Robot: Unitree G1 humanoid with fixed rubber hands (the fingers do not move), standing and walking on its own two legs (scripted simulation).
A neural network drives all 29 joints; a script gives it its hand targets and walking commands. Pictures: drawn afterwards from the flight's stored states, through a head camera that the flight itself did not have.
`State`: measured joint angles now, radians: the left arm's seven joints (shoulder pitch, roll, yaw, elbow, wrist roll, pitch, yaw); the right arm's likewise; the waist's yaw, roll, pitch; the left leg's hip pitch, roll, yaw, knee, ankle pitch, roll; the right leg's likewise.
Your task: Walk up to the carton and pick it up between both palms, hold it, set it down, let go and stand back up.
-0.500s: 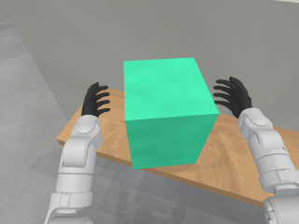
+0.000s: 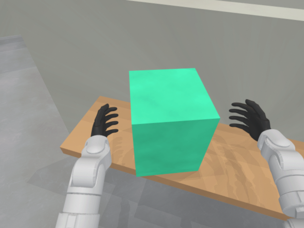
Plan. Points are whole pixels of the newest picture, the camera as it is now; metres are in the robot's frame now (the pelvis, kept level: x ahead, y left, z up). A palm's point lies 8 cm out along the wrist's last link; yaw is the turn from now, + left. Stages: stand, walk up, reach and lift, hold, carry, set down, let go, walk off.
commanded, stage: set down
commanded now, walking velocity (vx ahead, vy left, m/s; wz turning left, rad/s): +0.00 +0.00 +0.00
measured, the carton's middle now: (165, 123) +0.41 -0.04 +0.05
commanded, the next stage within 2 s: none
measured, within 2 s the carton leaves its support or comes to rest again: neither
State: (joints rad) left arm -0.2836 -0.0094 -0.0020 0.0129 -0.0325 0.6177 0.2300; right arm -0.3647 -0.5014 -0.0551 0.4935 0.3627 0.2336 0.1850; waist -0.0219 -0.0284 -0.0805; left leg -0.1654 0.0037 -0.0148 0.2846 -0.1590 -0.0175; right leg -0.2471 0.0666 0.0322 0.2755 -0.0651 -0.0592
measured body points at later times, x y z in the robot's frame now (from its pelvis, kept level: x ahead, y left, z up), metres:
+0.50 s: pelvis +0.01 +0.00 +0.00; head +0.00 +0.00 +0.45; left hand +0.28 +0.15 +0.04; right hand +0.25 -0.27 +0.04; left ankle -0.01 +0.13 -0.75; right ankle +0.04 -0.08 -0.75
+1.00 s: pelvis +0.02 +0.01 +0.00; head +0.02 +0.01 +0.45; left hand +0.23 +0.18 +0.00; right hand +0.21 -0.24 -0.01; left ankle -0.01 +0.13 -0.75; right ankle +0.04 -0.08 -0.75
